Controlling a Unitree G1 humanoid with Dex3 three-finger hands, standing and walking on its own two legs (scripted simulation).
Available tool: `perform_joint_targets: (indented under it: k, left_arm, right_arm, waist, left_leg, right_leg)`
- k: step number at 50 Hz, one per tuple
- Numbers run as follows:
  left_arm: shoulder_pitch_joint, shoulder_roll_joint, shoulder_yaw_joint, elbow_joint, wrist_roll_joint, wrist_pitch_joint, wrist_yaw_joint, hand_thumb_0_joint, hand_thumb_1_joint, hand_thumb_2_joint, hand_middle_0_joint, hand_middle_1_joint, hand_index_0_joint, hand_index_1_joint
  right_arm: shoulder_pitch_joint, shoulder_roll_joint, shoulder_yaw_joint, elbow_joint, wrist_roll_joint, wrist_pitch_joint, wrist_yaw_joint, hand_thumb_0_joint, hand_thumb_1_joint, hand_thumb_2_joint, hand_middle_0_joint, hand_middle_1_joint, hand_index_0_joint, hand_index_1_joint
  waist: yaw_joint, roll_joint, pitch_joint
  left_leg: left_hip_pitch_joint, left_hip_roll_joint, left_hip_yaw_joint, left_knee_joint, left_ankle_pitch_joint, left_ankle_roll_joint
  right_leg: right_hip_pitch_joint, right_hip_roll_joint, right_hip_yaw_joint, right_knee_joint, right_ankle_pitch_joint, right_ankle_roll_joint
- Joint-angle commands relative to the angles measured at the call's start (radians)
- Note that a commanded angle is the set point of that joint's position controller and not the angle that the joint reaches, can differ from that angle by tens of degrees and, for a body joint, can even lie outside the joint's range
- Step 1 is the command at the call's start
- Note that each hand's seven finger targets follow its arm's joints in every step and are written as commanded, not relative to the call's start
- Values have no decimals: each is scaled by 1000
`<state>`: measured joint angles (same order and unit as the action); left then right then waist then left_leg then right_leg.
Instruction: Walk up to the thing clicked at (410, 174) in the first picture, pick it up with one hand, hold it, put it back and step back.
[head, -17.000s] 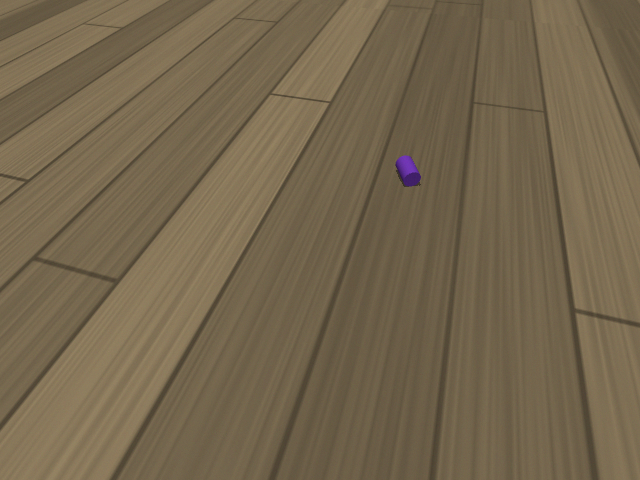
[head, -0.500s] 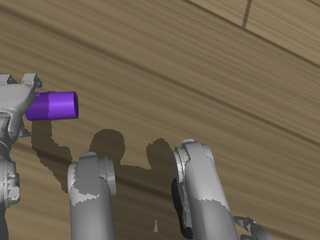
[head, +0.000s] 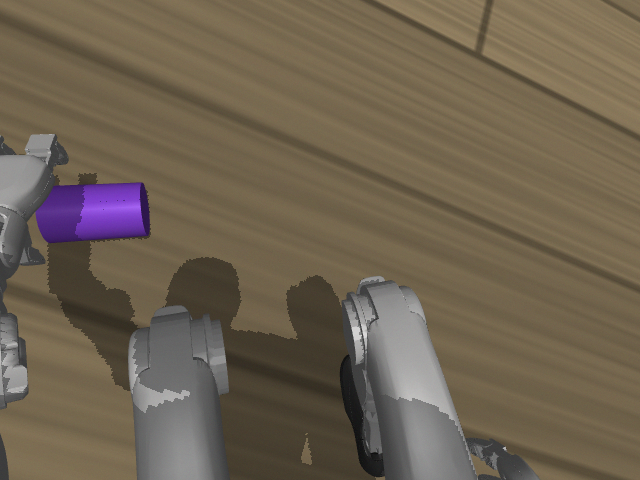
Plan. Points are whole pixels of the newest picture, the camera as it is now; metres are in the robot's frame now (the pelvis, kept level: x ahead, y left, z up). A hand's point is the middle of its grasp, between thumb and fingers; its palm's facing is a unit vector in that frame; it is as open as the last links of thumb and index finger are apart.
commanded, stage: rise first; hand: left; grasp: from above
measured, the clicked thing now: (98, 212) +0.49 +0.29 -0.28
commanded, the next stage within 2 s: approach in 0.50 s
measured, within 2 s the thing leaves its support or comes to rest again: neither
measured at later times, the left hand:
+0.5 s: hand (24, 214) +0.44 +0.33 -0.15, palm faces -0.44 -0.07 -0.89, open 14.1 cm
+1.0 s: hand (88, 186) +0.48 +0.27 -0.15, palm faces -0.43 -0.05 -0.90, open 13.7 cm
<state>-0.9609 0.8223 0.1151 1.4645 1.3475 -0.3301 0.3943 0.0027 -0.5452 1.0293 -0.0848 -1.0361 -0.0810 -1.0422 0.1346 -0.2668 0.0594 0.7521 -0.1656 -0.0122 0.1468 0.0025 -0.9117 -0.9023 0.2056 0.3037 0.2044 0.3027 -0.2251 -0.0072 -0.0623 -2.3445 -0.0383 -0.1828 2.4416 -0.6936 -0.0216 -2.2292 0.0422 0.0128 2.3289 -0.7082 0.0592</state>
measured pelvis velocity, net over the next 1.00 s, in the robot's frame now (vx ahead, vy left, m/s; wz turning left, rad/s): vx -0.01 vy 0.00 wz -0.01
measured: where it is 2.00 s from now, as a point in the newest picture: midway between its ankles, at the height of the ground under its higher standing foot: (289, 455)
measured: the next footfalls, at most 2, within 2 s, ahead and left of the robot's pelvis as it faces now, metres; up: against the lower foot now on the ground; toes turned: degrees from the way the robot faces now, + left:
none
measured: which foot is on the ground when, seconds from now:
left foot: down 0.00-1.00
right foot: down 0.00-1.00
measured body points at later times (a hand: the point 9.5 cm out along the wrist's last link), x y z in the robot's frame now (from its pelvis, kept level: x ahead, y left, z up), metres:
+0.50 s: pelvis -0.01 +0.00 +0.00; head +0.22 +0.09 +0.38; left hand +0.46 +0.33 -0.10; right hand +0.07 -0.28 -0.09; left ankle +0.07 +0.13 -0.29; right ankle +0.10 -0.16 -0.29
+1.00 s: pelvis -0.01 +0.00 +0.01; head +0.22 +0.09 +0.38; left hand +0.50 +0.27 -0.10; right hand +0.05 -0.27 -0.08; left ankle +0.07 +0.13 -0.29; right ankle +0.10 -0.16 -0.29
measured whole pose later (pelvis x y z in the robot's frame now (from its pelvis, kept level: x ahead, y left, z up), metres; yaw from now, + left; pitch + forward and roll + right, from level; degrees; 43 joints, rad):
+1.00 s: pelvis -0.01 +0.00 +0.01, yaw +0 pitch +34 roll -11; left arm -1.11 0.75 0.01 1.58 1.36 -0.26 0.41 0.00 -0.49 0.99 -0.10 -1.09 -0.12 -1.07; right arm 0.16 -0.27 0.10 0.72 -0.16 -0.04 0.13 0.00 -0.91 -0.90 0.21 0.30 0.20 0.30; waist -0.30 0.00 -0.07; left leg -2.34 -0.03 -0.18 2.41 -0.67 -0.02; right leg -2.23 0.04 0.01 2.29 -0.67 0.05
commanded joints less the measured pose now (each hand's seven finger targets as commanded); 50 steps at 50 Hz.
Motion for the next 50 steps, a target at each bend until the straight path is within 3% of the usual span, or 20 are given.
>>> perform_joint_targets:
  k: [1,5,11,12,15,18,20,22,23,25,29,30,31,33,35,39,43,49,50]
  left_arm:
    - [-292,253,28,-151,-20,-5,23,0,-568,1032,-66,-1036,-61,-1041]
    - [-310,251,19,-169,-22,-9,12,0,-570,1032,-66,-1041,-61,-1046]
    - [-293,269,40,-166,-20,-10,16,0,-579,1038,-66,-1036,-59,-1044]
    - [-287,243,21,-150,-19,-8,12,0,-584,1043,-67,-1032,-57,-1043]
    - [-302,271,37,-172,-21,-11,14,0,-583,1041,-62,-1041,-55,-1049]
    - [-300,229,3,-137,-22,-14,6,0,-576,1036,-66,-1045,-61,-1051]
    - [-316,268,24,-154,-22,-17,7,0,-577,1037,-67,-1041,-60,-1048]
    - [-294,242,7,-118,-20,-13,5,0,-580,1039,-67,-1042,-60,-1050]
    - [-323,262,23,-156,-29,-18,9,0,-577,1037,-68,-1041,-62,-1048]
    - [-310,250,7,-130,-27,-16,7,0,-589,1044,-65,-1045,-57,-1054]
    - [-333,278,26,-180,-19,-19,15,0,-578,1035,-68,-1044,-62,-1050]
    - [-341,288,35,-188,-16,-18,19,0,-611,1109,-73,-1006,-37,-1046]
    - [-332,283,33,-190,-14,-15,20,0,-537,1029,-74,-1079,-84,-1069]
    - [-344,223,-3,-185,-15,-6,20,0,-519,984,-79,-1082,-93,-1067]
    - [-378,194,-21,-198,-23,-1,19,0,-522,984,-75,-1080,-89,-1065]
    - [-467,122,-85,-165,-26,12,16,0,-523,986,-74,-1089,-90,-1072]
    - [-477,78,-116,-82,-23,42,25,0,-511,991,-87,-1094,-103,-1077]
    - [-441,146,-68,46,10,103,62,0,-468,983,-129,-1057,-142,-1044]
    - [-447,174,-49,14,3,109,71,0,-449,988,-141,-1050,-153,-1038]
  right_arm:
    - [191,-265,-77,-16,0,3,-12,0,-911,-903,200,300,200,300]
    - [192,-265,-79,-24,5,4,-10,0,-912,-904,200,300,200,300]
    - [184,-264,-79,-24,10,3,-12,0,-913,-904,200,300,200,300]
    - [187,-263,-82,-26,13,3,-12,0,-913,-904,200,300,200,300]
    - [189,-262,-78,-25,12,4,-13,0,-913,-904,200,300,200,300]
    - [192,-258,-75,-22,10,3,-13,0,-912,-904,200,300,200,300]
    - [191,-263,-73,-22,10,2,-16,0,-912,-903,200,300,200,300]
    - [192,-260,-72,-21,8,-1,-14,0,-914,-904,200,300,200,300]
    - [194,-262,-71,-22,10,-2,-15,0,-913,-904,200,300,200,300]
    - [185,-260,-69,-21,10,-6,-17,0,-915,-905,200,300,200,300]
    - [186,-265,-71,-23,11,-6,-18,0,-914,-904,200,300,200,300]
    - [188,-267,-72,-25,14,-5,-18,0,-918,-905,200,300,200,300]
    - [184,-265,-76,-30,14,-5,-18,0,-911,-898,200,300,200,300]
    - [197,-260,-79,-24,14,-6,-17,0,-912,-899,200,300,200,300]
    - [199,-263,-83,-20,16,-6,-18,0,-911,-898,200,300,200,300]
    - [225,-267,-81,-10,15,-12,-24,0,-911,-898,200,300,200,300]
    - [237,-263,-60,-4,12,-18,-24,0,-912,-898,200,300,200,300]
    - [227,-265,-27,-37,2,-25,-21,0,-909,-897,200,300,200,300]
    - [218,-267,-26,-45,6,-26,-21,0,-908,-896,200,300,200,300]
  waist:
    - [-8,331,-652]
    - [-16,334,-648]
    - [4,345,-645]
    - [-3,336,-631]
    - [0,325,-662]
    - [-22,299,-630]
    - [-8,322,-647]
    - [-23,275,-617]
    - [-14,295,-624]
    - [-16,293,-617]
    - [-3,340,-662]
    - [2,374,-675]
    - [6,386,-688]
    - [-24,349,-664]
    - [-33,364,-654]
    - [-85,335,-630]
    - [-94,352,-618]
    - [-89,333,-598]
    - [-71,344,-627]
  left_leg:
    - [596,9,109,-282,209,31]
    - [597,12,104,-288,189,30]
    - [599,12,105,-305,166,27]
    - [602,12,104,-308,166,26]
    - [583,8,114,-292,184,33]
    - [569,9,108,-297,166,35]
    - [582,8,110,-297,172,34]
    - [555,8,116,-287,159,40]
    - [548,8,114,-295,149,37]
    - [560,10,114,-294,142,38]
    - [599,11,107,-303,166,28]
    - [623,12,105,-309,179,23]
    - [635,13,105,-312,180,22]
    - [617,12,110,-308,171,27]
    - [612,13,103,-320,148,24]
    - [603,20,97,-306,138,27]
    - [611,20,96,-315,170,23]
    - [558,12,111,-301,181,33]
    - [559,12,113,-303,184,33]
  right_leg:
    - [261,6,-173,-190,251,-84]
    - [250,6,-174,-192,236,-86]
    - [237,5,-172,-195,212,-89]
    - [234,5,-173,-200,213,-89]
    - [268,7,-168,-205,231,-86]
    - [258,9,-173,-213,219,-86]
    - [263,7,-171,-211,220,-87]
    - [273,11,-170,-226,216,-83]
    - [265,8,-170,-221,202,-84]
    - [256,10,-171,-225,198,-86]
    - [254,6,-174,-203,214,-89]
    - [242,3,-174,-191,223,-90]
    - [236,4,-175,-191,223,-93]
    - [242,7,-174,-213,225,-90]
    - [214,4,-178,-209,207,-91]
    - [202,4,-177,-227,212,-87]
    - [211,5,-184,-224,239,-91]
    - [244,9,-179,-217,253,-90]
    - [246,10,-177,-210,252,-92]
